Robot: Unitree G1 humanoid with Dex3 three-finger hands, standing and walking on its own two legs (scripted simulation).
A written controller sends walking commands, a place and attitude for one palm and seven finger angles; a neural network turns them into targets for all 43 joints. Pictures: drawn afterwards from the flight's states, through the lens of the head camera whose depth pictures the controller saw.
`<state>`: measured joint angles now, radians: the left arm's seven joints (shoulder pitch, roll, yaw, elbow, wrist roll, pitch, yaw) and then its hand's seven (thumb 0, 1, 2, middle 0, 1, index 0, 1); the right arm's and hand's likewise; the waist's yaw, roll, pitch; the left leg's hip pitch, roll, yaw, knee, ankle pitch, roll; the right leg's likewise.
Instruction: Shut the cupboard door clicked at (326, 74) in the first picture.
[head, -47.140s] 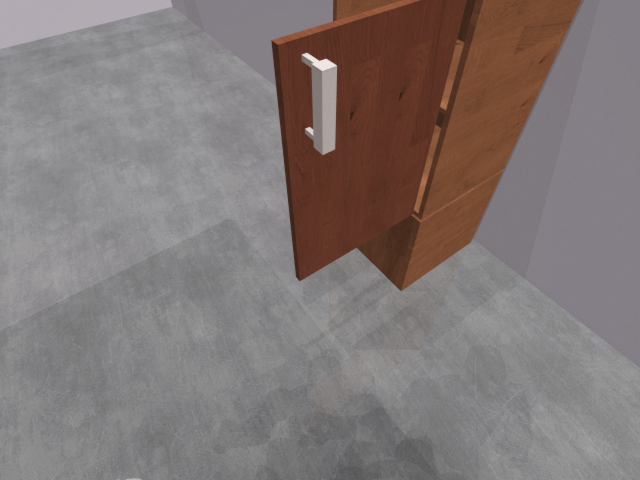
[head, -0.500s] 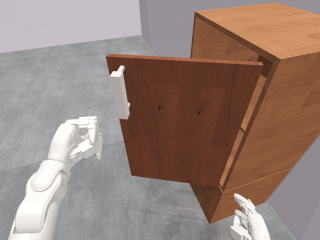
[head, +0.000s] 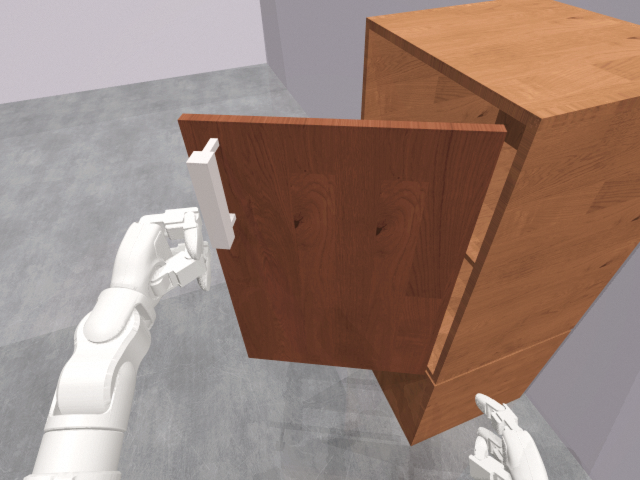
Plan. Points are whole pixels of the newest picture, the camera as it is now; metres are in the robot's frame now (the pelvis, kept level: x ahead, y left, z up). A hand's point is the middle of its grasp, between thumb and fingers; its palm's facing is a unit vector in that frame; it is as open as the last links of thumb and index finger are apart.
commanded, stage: bring the fist close to the handle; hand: left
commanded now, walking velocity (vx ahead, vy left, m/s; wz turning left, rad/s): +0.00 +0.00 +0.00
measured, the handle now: (218, 194) +0.43 +0.18 +0.16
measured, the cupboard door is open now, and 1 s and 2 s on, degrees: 63 61 46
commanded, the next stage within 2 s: push the door shut along its arc in 0.62 s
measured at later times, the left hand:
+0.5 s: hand (218, 244) +0.34 +0.15 +0.16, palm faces -0.01 -1.00 -0.04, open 3.1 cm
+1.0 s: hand (227, 228) +0.36 +0.15 +0.16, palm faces -0.08 -1.00 -0.04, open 3.1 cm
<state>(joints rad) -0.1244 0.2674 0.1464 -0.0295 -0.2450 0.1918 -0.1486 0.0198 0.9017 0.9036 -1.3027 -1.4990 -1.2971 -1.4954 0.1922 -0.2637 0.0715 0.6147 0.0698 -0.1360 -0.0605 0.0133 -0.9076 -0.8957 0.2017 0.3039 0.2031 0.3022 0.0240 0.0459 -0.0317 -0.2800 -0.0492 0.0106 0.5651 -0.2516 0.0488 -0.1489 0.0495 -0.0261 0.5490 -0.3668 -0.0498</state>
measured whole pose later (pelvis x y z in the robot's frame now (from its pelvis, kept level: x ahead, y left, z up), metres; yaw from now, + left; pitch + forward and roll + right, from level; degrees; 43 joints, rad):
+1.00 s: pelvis +0.00 +0.00 +0.00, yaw +0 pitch -1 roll +0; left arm -0.39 0.27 0.12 0.30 -0.23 0.13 -0.17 0.02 0.90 0.91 -1.31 -1.50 -1.30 -1.50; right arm 0.20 -0.26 0.07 0.62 0.08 -0.05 -0.06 0.01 -0.91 -0.90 0.20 0.30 0.20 0.30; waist 0.00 0.05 -0.02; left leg -0.29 -0.05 0.01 0.55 -0.24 0.05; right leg -0.16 0.05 -0.03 0.54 -0.36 -0.05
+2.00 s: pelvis +0.00 +0.01 -0.01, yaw +0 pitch +9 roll +0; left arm -1.04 0.34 0.16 1.12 -0.18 -0.15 -0.35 0.02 0.90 0.90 -1.30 -1.50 -1.30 -1.50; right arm 0.36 -0.31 0.02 0.71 0.04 -0.11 -0.04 0.01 -0.91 -0.90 0.20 0.30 0.20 0.30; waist -0.14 0.04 -0.05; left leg -0.54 -0.05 0.02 0.66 -0.27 0.06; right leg -0.42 0.04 -0.02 0.67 -0.40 -0.05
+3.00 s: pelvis +0.01 +0.00 -0.02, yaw -2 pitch +16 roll +0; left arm -1.25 0.25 0.28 1.26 -0.01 -0.19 0.15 0.01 0.88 0.93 -1.30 -1.50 -1.29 -1.50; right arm 0.45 -0.26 0.01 0.74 -0.04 -0.08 0.08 0.00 -0.91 -0.90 0.20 0.30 0.20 0.30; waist -0.18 0.06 -0.10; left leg -0.72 -0.02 0.03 0.75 -0.31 0.04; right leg -0.60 0.07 -0.02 0.74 -0.42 -0.06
